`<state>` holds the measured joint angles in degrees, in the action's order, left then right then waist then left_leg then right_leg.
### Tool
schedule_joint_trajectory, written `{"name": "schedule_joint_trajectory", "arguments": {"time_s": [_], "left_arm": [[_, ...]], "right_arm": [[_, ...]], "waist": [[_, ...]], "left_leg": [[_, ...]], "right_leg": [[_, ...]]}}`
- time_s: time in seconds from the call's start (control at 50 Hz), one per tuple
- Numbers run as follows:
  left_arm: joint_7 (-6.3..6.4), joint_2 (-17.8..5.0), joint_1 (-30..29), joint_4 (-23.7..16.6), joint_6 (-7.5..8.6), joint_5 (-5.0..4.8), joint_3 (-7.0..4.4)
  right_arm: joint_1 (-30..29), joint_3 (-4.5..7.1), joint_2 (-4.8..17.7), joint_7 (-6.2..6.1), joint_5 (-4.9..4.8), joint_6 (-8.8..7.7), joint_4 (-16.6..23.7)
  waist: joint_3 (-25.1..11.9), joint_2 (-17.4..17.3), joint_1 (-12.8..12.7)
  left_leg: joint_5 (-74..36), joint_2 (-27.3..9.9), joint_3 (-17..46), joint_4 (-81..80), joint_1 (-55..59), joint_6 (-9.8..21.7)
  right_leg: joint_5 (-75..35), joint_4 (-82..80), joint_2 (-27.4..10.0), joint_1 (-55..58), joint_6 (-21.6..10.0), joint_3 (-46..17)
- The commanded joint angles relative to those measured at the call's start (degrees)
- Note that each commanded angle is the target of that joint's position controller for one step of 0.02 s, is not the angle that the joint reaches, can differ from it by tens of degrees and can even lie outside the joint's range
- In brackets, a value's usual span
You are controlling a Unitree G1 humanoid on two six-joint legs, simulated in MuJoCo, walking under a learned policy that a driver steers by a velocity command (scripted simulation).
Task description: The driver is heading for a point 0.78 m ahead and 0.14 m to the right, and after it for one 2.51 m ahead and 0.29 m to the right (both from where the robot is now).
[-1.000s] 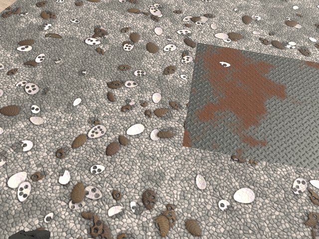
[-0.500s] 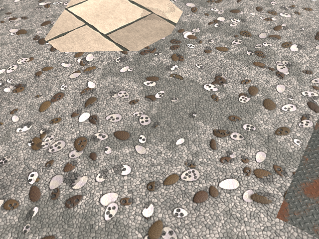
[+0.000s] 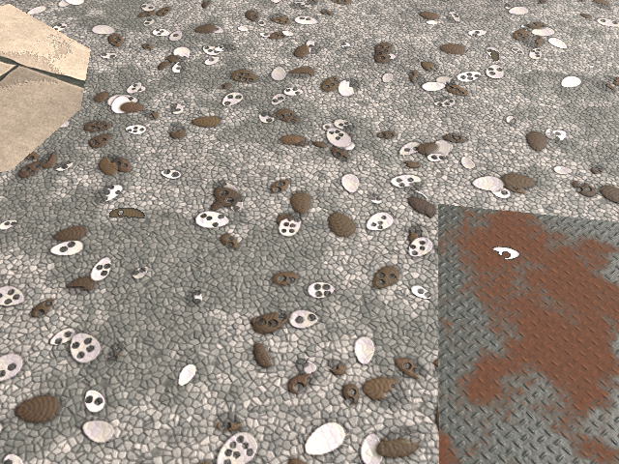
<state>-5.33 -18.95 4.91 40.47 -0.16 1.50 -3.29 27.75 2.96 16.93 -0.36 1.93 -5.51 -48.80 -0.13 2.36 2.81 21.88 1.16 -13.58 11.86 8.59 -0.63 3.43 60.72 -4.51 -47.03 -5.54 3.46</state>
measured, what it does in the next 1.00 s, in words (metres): walks ahead, turning right: right foot, then left foot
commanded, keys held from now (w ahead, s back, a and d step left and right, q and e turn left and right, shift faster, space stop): w+e+shift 0.38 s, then w+shift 0.20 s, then w+q+shift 0.42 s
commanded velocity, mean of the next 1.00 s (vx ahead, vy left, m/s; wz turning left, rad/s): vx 0.99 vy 0.00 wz -0.34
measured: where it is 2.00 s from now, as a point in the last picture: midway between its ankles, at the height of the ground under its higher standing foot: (379, 86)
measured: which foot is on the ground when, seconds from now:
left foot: down 0.00-0.14, up 0.16-0.54, down 0.56-0.98, up 1.00-1.00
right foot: up 0.00-0.12, down 0.14-0.58, up 0.60-0.96, down 0.98-1.00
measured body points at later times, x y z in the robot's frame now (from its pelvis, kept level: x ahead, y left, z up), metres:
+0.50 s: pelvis +0.46 -0.07 +0.00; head +0.49 -0.08 +0.45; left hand +0.55 +0.22 -0.11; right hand +0.61 -0.36 -0.06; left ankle +0.73 +0.01 -0.68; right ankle +0.27 -0.05 -0.72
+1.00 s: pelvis +0.89 -0.25 -0.01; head +0.91 -0.27 +0.44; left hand +1.22 -0.17 -0.04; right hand +0.71 -0.48 -0.14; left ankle +0.75 -0.05 -0.69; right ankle +0.95 -0.40 -0.73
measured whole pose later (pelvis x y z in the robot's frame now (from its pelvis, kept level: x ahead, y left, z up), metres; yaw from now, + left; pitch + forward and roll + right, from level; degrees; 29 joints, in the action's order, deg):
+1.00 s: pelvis +0.89 -0.25 -0.01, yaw -17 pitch +2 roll +1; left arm -0.7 -14.5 -3.3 34.1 5.9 3.7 2.1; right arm 32.5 3.9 16.3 1.3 -0.6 -4.0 -52.1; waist 0.0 -0.5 7.4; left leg 25.7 3.3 10.0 41.2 -3.1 3.6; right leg 8.6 34.5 -1.6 -28.8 -0.8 -0.6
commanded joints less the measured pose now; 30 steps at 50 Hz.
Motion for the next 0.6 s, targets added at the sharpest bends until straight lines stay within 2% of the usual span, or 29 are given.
{"name": "schedule_joint_trajectory", "arguments": {"time_s": [0.02, 0.04, 0.06, 0.08, 0.1, 0.12, 0.14, 0.16, 0.18, 0.2, 0.22, 0.24, 0.26, 0.28, 0.3, 0.34, 0.36, 0.38, 0.4, 0.44, 0.46, 0.48, 0.5, 0.52, 0.54, 0.56, 0.58, 0.6], "left_arm": [[-1.0, 1.19, -7.57, -6.37, 0.61, -0.09, 1.91], [-0.85, 0.94, -7.61, -6.34, 0.63, -0.32, 1.99], [-0.45, 0.0, -5.41, -5.66, 0.6, -0.5, 1.79], [0.07, -1.67, -0.44, -4.39, 0.61, -0.7, 1.29], [0.72, -4.1, 9.24, -2.0, 0.66, -0.83, 0.25], [1.7, -7.23, 21.94, 1.82, 0.83, -0.72, -1.42], [3.11, -10.69, 27.4, 3.73, 0.11, -2.16, -4.01], [3.93, -16.49, 17.21, 1.53, -0.55, -0.01, -4.58], [4.07, -17.76, 19.33, -0.71, -1.08, -0.05, -5.33], [4.77, -15.59, 19.21, 0.75, -0.72, -0.02, -5.08], [5.18, -12.43, 18.2, 1.96, 0.0, -0.37, -4.28], [5.48, -11.18, 15.58, 1.87, 0.94, -0.21, -3.83], [5.72, -9.86, 13.49, 1.26, 1.86, -0.3, -3.11], [5.43, -8.02, 12.71, 1.33, 2.56, -1.02, -2.39], [5.28, -8.37, 12.94, 1.11, 3.25, -0.95, -2.26], [5.08, -8.03, 13.07, 1.09, 4.24, -1.06, -2.22], [4.87, -7.57, 13.3, 1.27, 4.29, -0.99, -2.26], [4.77, -8.4, 14.74, 1.36, 4.46, -1.11, -2.58], [4.58, -8.13, 16.03, 2.07, 4.65, -1.35, -2.68], [4.44, -7.85, 19.15, 3.65, 5.1, -2.19, -2.63], [4.54, -8.42, 19.01, 3.83, 5.22, -2.04, -2.66], [4.87, -8.02, 20.65, 4.7, 5.34, -2.12, -2.48], [5.23, -8.59, 21.23, 5.44, 5.4, -1.92, -2.44], [5.56, -10.44, 21.33, 5.97, 5.32, -1.52, -2.75], [5.66, -12.43, 20.1, 6.03, 5.08, -0.51, -3.06], [5.55, -12.17, 16.51, 5.73, 5.04, 0.25, -2.91], [5.66, -6.06, 15.55, 4.42, 5.66, 0.87, -1.34], [4.66, 0.92, 25.02, 1.86, 6.01, -2.64, 0.49]], "right_arm": [[-5.1, 0.21, 4.75, -0.43, -0.06, -1.46, 2.63], [-3.95, 0.44, 6.26, -0.7, -0.11, -1.35, 2.2], [-2.99, 0.87, 8.25, -1.13, -0.1, -0.84, 1.96], [-3.52, 1.48, 10.6, -1.64, 0.11, 0.01, 2.18], [-5.84, 2.12, 12.72, -1.96, 0.55, 1.11, 2.89], [-8.58, 2.42, 13.6, -1.85, 0.78, 1.95, 4.17], [-10.69, 2.62, 12.68, -1.18, 0.06, 1.93, 4.42], [-4.39, -0.12, 3.05, 0.81, 0.59, 0.85, 8.83], [-10.38, -0.01, 6.68, 0.42, 0.09, -0.68, 12.62], [-14.39, -0.34, 7.23, 0.46, 0.07, -1.75, 13.83], [-14.99, -0.79, 6.81, 0.34, 0.23, -1.98, 14.14], [-14.77, -1.13, 6.17, 0.07, 1.28, -1.32, 12.97], [-12.65, -1.37, 6.08, 0.09, 2.38, -0.06, 12.56], [-11.79, -1.52, 5.32, 0.13, 3.08, 1.37, 11.64], [-12.19, -1.82, 4.58, 0.33, 2.9, 2.4, 12.95], [-21.35, -2.22, 4.33, 0.81, 2.2, 2.79, 16.41], [-24.41, -2.45, 3.67, 1.1, 1.8, 2.91, 16.7], [-26.73, -3.05, 2.45, 1.48, 1.21, 2.68, 18.32], [-28.22, -3.32, 2.08, 1.73, 0.71, 2.35, 18.47], [-30.0, -3.34, 2.08, 1.98, 0.3, 1.85, 18.38], [-29.59, -3.24, 2.28, 1.99, 0.09, 1.85, 18.21], [-30.3, -2.99, 3.1, 1.92, 0.3, 1.5, 18.5], [-29.01, -2.43, 4.35, 1.59, 0.56, 1.34, 18.12], [-24.92, -1.52, 6.16, 1.08, 0.72, 1.26, 16.78], [-16.99, -0.2, 8.76, 0.41, 0.07, 1.11, 14.53], [-4.89, 0.9, 10.67, -0.62, -0.24, 1.16, 11.48], [7.16, 2.26, 14.5, -1.93, 0.91, 1.2, 9.37], [2.94, 3.55, 19.56, -0.95, 2.04, 1.17, 8.31]], "waist": [[11.21, -4.51, -3.11], [9.14, -5.05, -3.43], [6.3, -6.6, -4.9], [2.5, -8.53, -8.13], [-2.98, -9.97, -13.49], [-8.94, -9.7, -18.93], [-12.27, -1.64, -21.44], [-10.04, 12.88, -6.95], [-19.39, 4.47, -11.79], [-10.24, -0.93, -10.41], [-2.33, -5.6, -6.88], [1.49, -7.89, -4.09], [2.96, -7.95, -1.38], [3.29, -8.62, -0.13], [3.24, -5.17, 0.57], [7.55, -5.14, -1.24], [7.81, -6.15, -2.4], [8.12, -3.02, -3.48], [7.66, -2.2, -4.81], [5.15, -1.99, -7.22], [3.26, -1.19, -7.33], [3.85, -0.45, -7.86], [2.44, -0.72, -7.06], [-0.6, -0.15, -5.02], [-5.49, 0.72, -0.63], [-10.08, 0.65, 6.87], [-17.09, -5.73, 10.93], [-21.94, -29.45, 1.16]], "left_leg": [[-45.02, -12.67, -2.35, -7.18, -11.66, 1.92], [-61.62, -12.84, -3.24, -4.16, -9.3, 1.58], [-75.76, -13.51, -3.38, 0.72, -5.9, 1.34], [-85.66, -14.63, -3.12, 8.47, -3.67, 1.05], [-90.85, -16.07, -2.25, 20.76, -4.44, 1.7], [-85.81, -16.62, -0.45, 36.73, -9.82, 2.9], [-53.81, -9.01, -0.64, 60.11, -21.99, 1.84], [6.2, -0.19, 3.29, 81.77, -49.56, -1.6], [3.56, 1.31, 16.73, 87.03, -56.29, -0.77], [-0.06, -2.56, 19.07, 81.18, -59.74, -0.2], [-2.37, -5.39, 19.01, 72.76, -57.21, 0.01], [-1.82, -6.93, 18.35, 69.17, -53.1, -0.31], [-1.09, -7.79, 18.64, 65.81, -48.57, -1.22], [0.4, -8.97, 18.21, 63.03, -45.46, -1.91], [2.04, -8.97, 17.38, 58.78, -43.74, -3.12], [-5.46, -9.49, 15.16, 47.45, -42.55, -4.61], [-11.65, -8.61, 13.98, 43.14, -41.41, -4.76], [-17.5, -8.0, 13.92, 36.55, -39.63, -4.42], [-23.42, -7.08, 13.15, 31.34, -38.16, -3.67], [-30.56, -4.97, 11.69, 24.7, -34.44, -1.7], [-32.15, -4.23, 12.08, 23.33, -33.17, -0.8], [-30.89, -4.09, 12.1, 20.76, -32.99, 0.28], [-27.37, -2.31, 11.68, 18.61, -31.32, 1.3], [-22.24, -0.04, 11.28, 18.35, -27.48, 2.19], [-16.15, 1.17, 11.32, 19.03, -19.75, 3.17], [-14.18, -1.35, 12.18, 19.13, -6.89, 4.15], [6.16, -11.82, 24.37, 20.93, 6.42, 5.16], [16.95, -25.43, 63.37, 5.2, 14.83, 13.8]], "right_leg": [[-2.94, -11.83, 1.57, 6.53, -2.86, 5.73], [-2.92, -14.13, 4.37, 11.29, -4.15, 8.42], [-0.96, -14.95, 6.99, 15.31, -5.04, 9.96], [2.13, -15.32, 8.88, 20.72, -5.94, 10.04], [6.06, -14.72, 10.56, 30.68, -7.21, 8.71], [9.34, -17.31, 11.38, 44.89, -9.12, 4.95], [10.87, -24.65, 10.56, 60.04, -10.38, -0.96], [12.56, -27.54, -4.45, 70.23, -17.44, -29.25], [24.0, -39.04, -9.16, 74.06, -23.73, -48.09], [27.64, -46.2, -9.88, 65.97, -20.42, -48.69], [23.33, -47.76, -8.21, 55.72, -17.83, -44.42], [17.87, -47.67, -5.12, 47.13, -15.91, -38.42], [12.61, -47.33, -2.68, 40.06, -15.69, -34.32], [10.69, -47.29, 0.52, 35.0, -14.84, -29.19], [11.7, -48.9, 0.78, 29.87, -16.17, -29.94], [9.85, -52.27, 3.43, 23.17, -15.05, -27.32], [8.87, -52.7, 6.18, 23.02, -13.15, -24.69], [3.73, -52.0, 6.14, 22.66, -12.39, -25.02], [-2.51, -51.61, 6.33, 24.92, -11.03, -23.8], [-12.91, -51.33, 4.89, 31.06, -9.11, -22.99], [-16.11, -51.28, 3.59, 34.63, -8.53, -23.06], [-22.93, -48.81, 2.27, 38.55, -7.76, -23.18], [-32.75, -45.2, 1.48, 43.59, -6.65, -22.92], [-41.74, -39.64, 0.82, 47.7, -5.46, -22.67], [-46.26, -30.01, 0.4, 48.91, -4.39, -22.15], [-42.76, -15.73, 2.09, 42.82, -3.44, -20.12], [-22.27, 5.95, 5.43, 32.2, -3.0, -16.39], [20.84, 22.09, 15.77, 13.8, 0.3, -12.19]]}}
Keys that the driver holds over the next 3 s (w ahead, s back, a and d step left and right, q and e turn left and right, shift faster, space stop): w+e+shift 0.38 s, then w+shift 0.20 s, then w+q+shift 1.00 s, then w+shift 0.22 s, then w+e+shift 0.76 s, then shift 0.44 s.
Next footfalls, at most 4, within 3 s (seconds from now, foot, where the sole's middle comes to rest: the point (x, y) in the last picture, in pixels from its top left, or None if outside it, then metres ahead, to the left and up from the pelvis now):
0.14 right None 0.31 -0.06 -0.76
0.56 left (328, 342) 0.77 -0.05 -0.76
0.98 right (461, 266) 0.99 -0.42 -0.76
1.40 left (393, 153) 1.43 -0.30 -0.76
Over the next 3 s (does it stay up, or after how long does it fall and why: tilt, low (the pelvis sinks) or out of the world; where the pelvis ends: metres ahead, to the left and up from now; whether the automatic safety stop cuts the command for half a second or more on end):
stays up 2.58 -0.22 0.01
